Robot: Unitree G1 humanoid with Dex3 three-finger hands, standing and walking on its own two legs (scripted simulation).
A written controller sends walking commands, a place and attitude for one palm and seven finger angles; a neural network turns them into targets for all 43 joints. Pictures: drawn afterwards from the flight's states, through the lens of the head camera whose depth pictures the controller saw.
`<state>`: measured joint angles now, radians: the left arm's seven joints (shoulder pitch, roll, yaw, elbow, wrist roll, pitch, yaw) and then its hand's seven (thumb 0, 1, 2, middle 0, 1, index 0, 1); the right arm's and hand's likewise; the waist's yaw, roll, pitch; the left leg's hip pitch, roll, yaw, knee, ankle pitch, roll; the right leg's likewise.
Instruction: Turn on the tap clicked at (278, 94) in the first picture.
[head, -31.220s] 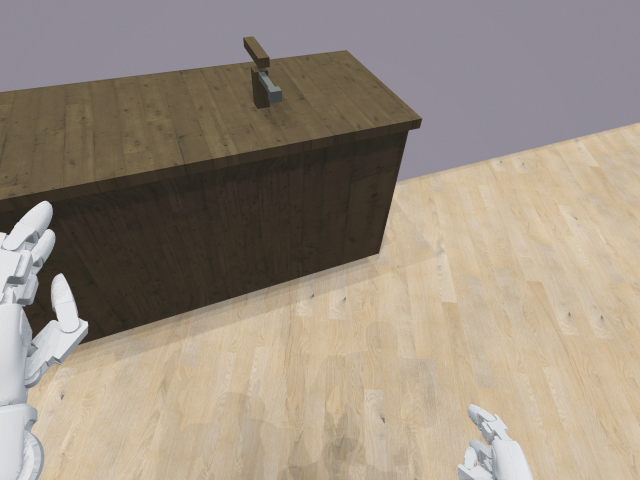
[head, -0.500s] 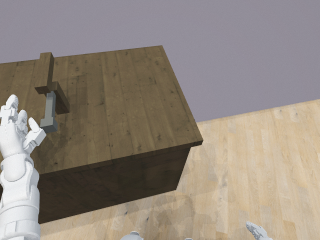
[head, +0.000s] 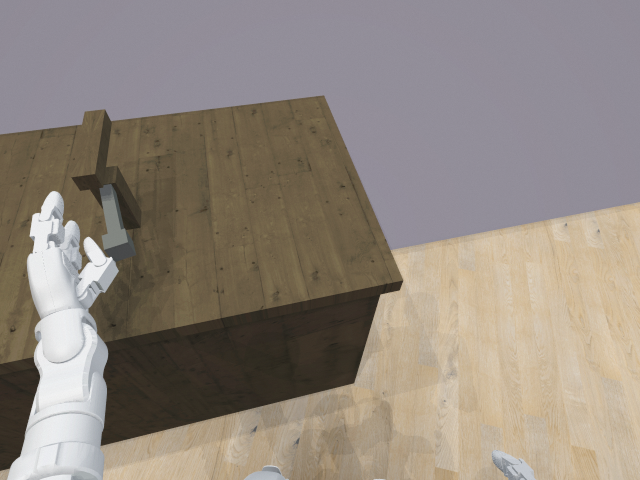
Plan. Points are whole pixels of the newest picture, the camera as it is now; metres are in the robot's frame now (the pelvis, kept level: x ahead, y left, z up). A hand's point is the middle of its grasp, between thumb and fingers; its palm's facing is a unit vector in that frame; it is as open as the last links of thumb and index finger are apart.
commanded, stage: push the lever round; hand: left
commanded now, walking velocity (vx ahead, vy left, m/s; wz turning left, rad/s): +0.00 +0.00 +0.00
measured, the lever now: (119, 245) +0.38 +0.27 +0.07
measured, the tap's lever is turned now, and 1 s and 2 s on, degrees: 12 39 60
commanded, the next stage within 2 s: none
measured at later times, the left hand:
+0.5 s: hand (146, 256) +0.37 +0.23 +0.06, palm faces +0.57 -0.82 -0.09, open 7.7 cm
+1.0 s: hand (170, 243) +0.39 +0.21 +0.06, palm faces +0.66 -0.75 -0.09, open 7.7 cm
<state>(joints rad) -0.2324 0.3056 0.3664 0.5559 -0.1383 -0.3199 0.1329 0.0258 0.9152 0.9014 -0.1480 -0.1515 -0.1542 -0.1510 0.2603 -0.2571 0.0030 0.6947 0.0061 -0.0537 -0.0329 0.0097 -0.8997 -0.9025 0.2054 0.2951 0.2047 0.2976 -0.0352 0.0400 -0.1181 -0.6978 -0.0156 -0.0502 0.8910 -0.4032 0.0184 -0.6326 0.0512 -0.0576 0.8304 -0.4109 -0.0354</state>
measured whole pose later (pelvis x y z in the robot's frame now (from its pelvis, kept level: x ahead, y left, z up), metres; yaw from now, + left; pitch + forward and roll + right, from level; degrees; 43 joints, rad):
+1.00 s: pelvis +0.01 -0.01 +0.00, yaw +1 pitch +12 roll -1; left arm -0.35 0.12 0.25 0.61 0.02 -0.27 0.58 0.00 0.92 0.91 -0.15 -0.15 -0.15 -0.15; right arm 0.23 -0.23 -0.01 0.72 -0.04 -0.02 -0.01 0.01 -0.90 -0.90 0.20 0.29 0.20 0.30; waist -0.04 0.04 -0.14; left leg -0.67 -0.02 -0.06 0.86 -0.40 0.00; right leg -0.62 0.05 -0.06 0.82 -0.42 -0.05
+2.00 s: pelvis +0.00 -0.01 +0.00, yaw +1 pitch +15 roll -2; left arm -0.66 0.02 0.31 0.88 0.14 -0.23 0.90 0.01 0.94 0.92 -0.15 -0.15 -0.15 -0.15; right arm 0.23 -0.20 -0.03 0.79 -0.11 0.01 0.05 0.01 -0.90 -0.90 0.20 0.29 0.20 0.30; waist -0.07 0.04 -0.16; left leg -0.76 -0.02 -0.08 0.91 -0.40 0.00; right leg -0.70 0.05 -0.08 0.86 -0.42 -0.06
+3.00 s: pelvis +0.02 -0.01 +0.00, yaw +0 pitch +17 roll -2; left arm -0.76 0.06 0.39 0.94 0.17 -0.20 0.92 0.01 0.90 0.90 -0.15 -0.15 -0.15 -0.15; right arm 0.30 -0.20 -0.05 0.78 -0.13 0.01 0.08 0.01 -0.90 -0.90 0.20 0.29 0.20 0.30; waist -0.10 0.04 -0.18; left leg -0.77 -0.01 -0.06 0.88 -0.42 0.00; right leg -0.70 0.06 -0.07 0.83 -0.44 -0.05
